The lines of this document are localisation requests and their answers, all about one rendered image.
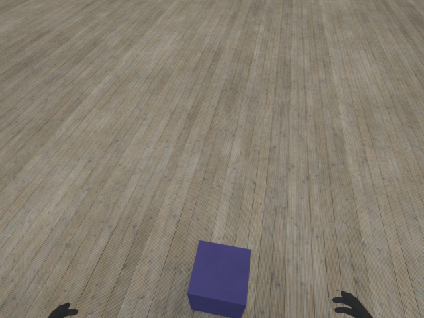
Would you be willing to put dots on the robot right hand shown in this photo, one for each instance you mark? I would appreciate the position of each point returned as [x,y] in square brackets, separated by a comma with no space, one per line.
[357,311]

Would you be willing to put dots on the robot left hand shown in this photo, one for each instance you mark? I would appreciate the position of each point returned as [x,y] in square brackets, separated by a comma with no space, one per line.
[63,311]

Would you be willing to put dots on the carton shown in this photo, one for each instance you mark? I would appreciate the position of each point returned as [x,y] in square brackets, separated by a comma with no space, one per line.
[219,279]

